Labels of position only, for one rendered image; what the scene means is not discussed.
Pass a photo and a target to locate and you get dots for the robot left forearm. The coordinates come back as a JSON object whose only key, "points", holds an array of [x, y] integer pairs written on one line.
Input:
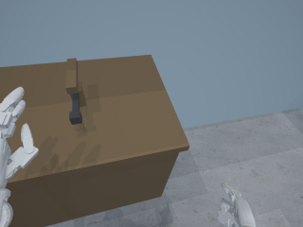
{"points": [[6, 211]]}

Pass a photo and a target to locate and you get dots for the counter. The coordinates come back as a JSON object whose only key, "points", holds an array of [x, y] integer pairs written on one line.
{"points": [[122, 153]]}

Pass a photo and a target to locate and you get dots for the robot left hand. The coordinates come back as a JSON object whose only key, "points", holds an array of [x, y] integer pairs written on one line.
{"points": [[10, 109]]}

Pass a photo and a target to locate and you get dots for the tap lever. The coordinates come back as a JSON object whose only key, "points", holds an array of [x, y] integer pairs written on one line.
{"points": [[75, 116]]}

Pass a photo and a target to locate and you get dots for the robot right hand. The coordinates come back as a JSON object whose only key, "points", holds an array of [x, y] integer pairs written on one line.
{"points": [[239, 214]]}

